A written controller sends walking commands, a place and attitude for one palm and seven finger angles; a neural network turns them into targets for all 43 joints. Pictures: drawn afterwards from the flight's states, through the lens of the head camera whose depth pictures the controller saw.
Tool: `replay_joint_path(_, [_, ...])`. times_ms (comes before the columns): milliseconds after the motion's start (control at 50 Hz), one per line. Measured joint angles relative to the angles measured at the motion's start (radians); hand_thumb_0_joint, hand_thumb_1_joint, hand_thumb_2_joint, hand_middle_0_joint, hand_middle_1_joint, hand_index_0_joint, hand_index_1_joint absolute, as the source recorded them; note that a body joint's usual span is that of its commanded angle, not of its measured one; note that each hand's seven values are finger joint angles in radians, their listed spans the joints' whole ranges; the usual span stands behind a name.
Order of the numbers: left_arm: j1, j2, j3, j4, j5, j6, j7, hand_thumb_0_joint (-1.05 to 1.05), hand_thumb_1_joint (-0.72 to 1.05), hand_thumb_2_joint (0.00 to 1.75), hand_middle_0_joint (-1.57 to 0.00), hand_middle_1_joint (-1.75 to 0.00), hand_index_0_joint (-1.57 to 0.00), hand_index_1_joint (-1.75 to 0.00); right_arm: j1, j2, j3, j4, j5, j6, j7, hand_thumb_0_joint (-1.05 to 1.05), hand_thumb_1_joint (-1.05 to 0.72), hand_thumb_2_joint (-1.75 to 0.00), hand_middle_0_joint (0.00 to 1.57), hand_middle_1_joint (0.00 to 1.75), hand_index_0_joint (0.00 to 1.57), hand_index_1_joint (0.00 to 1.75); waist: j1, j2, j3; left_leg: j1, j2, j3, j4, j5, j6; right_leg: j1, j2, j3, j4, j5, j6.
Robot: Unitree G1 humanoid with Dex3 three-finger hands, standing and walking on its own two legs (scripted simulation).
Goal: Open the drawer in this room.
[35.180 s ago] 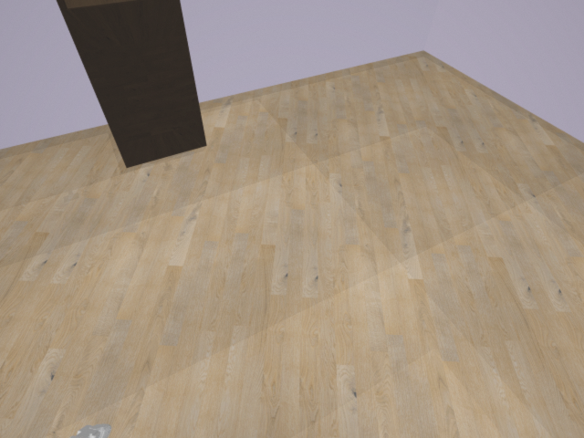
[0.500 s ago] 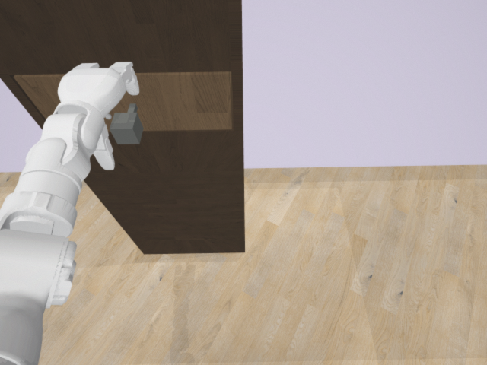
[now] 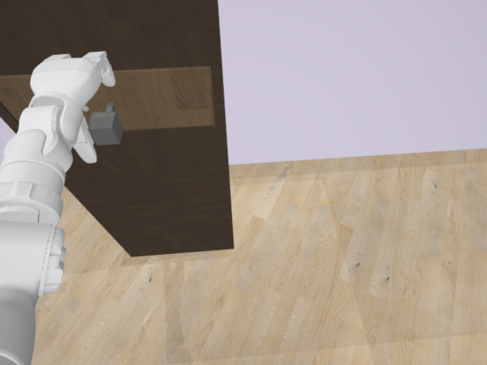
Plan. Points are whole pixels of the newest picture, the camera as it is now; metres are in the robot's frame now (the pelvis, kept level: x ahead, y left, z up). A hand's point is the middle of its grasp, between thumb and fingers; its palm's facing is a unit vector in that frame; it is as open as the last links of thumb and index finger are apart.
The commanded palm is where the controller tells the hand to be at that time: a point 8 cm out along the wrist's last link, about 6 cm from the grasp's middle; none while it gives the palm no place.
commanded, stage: move the hooked fingers above the handle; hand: left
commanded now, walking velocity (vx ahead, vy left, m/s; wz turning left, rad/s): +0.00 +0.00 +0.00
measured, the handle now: (108, 120) +0.54 +0.23 +0.07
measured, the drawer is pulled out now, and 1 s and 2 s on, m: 0.00 0.00 0.00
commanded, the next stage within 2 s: lower the fingers behind the handle in 0.26 s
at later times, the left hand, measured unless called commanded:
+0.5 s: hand (82, 111) +0.50 +0.24 +0.13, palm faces -0.04 -0.02 -1.00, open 13.9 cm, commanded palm +0.49 +0.24 +0.18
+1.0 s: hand (100, 125) +0.51 +0.23 +0.09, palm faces -0.06 -0.01 -1.00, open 13.9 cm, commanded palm +0.49 +0.23 +0.14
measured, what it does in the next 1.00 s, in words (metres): stands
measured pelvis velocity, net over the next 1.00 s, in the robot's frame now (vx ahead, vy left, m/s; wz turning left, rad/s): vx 0.00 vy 0.00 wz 0.01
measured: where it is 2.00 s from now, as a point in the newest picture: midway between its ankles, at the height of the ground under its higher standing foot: outside the picture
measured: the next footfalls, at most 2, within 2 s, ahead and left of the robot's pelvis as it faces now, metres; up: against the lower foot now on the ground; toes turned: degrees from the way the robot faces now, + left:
none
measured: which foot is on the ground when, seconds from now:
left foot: down 0.00-1.00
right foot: down 0.00-1.00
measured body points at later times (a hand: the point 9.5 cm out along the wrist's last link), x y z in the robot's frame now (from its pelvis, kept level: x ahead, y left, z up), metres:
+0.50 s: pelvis +0.01 +0.00 +0.00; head +0.08 +0.00 +0.44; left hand +0.50 +0.24 +0.18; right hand +0.04 -0.27 -0.13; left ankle -0.04 +0.11 -0.73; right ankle +0.00 -0.13 -0.73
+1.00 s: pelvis +0.00 +0.00 -0.01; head +0.09 -0.01 +0.44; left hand +0.50 +0.23 +0.14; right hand +0.02 -0.28 -0.14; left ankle -0.04 +0.11 -0.73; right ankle +0.00 -0.13 -0.73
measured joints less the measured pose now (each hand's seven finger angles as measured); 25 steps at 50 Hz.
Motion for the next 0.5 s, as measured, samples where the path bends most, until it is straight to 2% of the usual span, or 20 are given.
replay_joint_path(180, [0.015, -0.008, -0.031, -0.013, -0.013, 0.0, -0.01, 0.0, -0.49, 0.3, -0.32, -1.2, -0.32, -1.2, -0.022, -0.002, 0.003, 0.001, 0.004, 0.0, -0.001, 0.0, -0.91, -0.9, 0.2, 0.3, 0.2, 0.3, 0.017, -0.005, 0.002, 0.016, -0.005, -0.011, -0.002, 0.0, 0.002, 0.022, -0.006, -0.011, -0.005, -0.003, 0.002])
replay_joint_path(300, [-0.005, -0.011, -0.051, -0.018, -0.019, -0.009, -0.017, 0.0, -0.49, 0.3, -0.32, -1.2, -0.32, -1.2, -0.03, -0.003, 0.0, 0.002, 0.001, -0.007, -0.001, 0.0, -0.91, -0.9, 0.2, 0.3, 0.2, 0.3, 0.02, -0.01, 0.003, 0.008, -0.009, -0.02, 0.006, -0.003, 0.003, 0.02, -0.01, -0.019, -0.001, -0.007, 0.003])
replay_joint_path(360, [-0.013, -0.011, -0.039, -0.013, -0.018, -0.014, -0.017, 0.0, -0.49, 0.3, -0.32, -1.2, -0.32, -1.2, -0.033, -0.004, 0.001, 0.003, -0.001, -0.004, 0.001, 0.0, -0.91, -0.9, 0.2, 0.3, 0.2, 0.3, 0.017, -0.011, 0.0, 0.005, -0.009, -0.019, 0.01, -0.006, 0.003, 0.017, -0.01, -0.018, 0.002, -0.01, 0.004])
replay_joint_path(500, [-0.006, -0.023, -0.047, -0.014, -0.019, 0.004, -0.018, 0.0, -0.49, 0.3, -0.32, -1.2, -0.31, -1.2, -0.02, -0.002, -0.001, 0.002, -0.002, 0.008, 0.012, 0.0, -0.91, -0.9, 0.2, 0.3, 0.2, 0.3, 0.02, -0.005, -0.008, -0.001, -0.008, -0.014, 0.016, -0.014, 0.005, 0.009, -0.009, -0.012, 0.008, -0.015, 0.006])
